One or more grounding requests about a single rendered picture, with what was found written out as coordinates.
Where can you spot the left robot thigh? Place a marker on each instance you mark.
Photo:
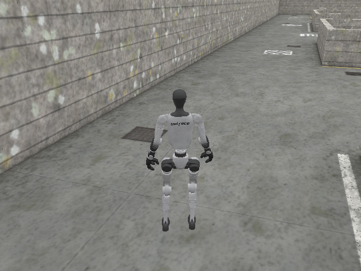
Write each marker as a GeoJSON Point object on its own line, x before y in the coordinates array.
{"type": "Point", "coordinates": [166, 168]}

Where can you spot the robot right forearm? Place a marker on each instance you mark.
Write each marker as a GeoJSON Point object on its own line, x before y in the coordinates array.
{"type": "Point", "coordinates": [206, 147]}

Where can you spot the right robot foot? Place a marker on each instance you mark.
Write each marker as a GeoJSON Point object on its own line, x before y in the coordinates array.
{"type": "Point", "coordinates": [191, 224]}

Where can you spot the robot left forearm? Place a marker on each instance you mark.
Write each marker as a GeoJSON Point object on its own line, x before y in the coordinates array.
{"type": "Point", "coordinates": [152, 150]}

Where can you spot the left robot hand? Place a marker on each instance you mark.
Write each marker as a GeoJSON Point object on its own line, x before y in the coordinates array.
{"type": "Point", "coordinates": [148, 162]}

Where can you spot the right robot hand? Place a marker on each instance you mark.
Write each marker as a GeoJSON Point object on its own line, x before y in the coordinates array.
{"type": "Point", "coordinates": [205, 155]}

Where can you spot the robot left upper arm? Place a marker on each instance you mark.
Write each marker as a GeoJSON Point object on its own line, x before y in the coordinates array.
{"type": "Point", "coordinates": [159, 129]}

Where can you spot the robot right upper arm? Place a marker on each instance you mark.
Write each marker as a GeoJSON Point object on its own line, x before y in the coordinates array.
{"type": "Point", "coordinates": [200, 128]}

